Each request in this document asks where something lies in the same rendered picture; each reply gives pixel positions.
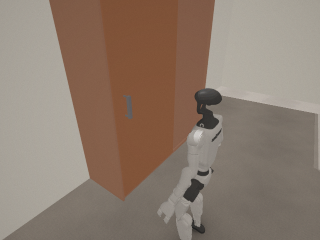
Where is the robot left upper arm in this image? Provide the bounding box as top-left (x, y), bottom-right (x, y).
top-left (181, 129), bottom-right (205, 179)

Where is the robot right upper arm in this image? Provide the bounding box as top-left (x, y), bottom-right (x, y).
top-left (213, 114), bottom-right (223, 144)

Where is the robot head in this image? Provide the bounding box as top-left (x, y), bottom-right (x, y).
top-left (194, 88), bottom-right (222, 130)

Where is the robot left hand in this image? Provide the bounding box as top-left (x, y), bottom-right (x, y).
top-left (157, 200), bottom-right (175, 224)

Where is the wardrobe door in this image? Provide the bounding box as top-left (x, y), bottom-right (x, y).
top-left (100, 0), bottom-right (178, 196)
top-left (173, 0), bottom-right (212, 149)

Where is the handle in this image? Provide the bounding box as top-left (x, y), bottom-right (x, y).
top-left (123, 95), bottom-right (133, 119)

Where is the robot left shin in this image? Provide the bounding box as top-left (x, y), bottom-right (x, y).
top-left (176, 218), bottom-right (192, 240)

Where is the robot left forearm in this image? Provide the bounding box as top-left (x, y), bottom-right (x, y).
top-left (167, 168), bottom-right (192, 206)

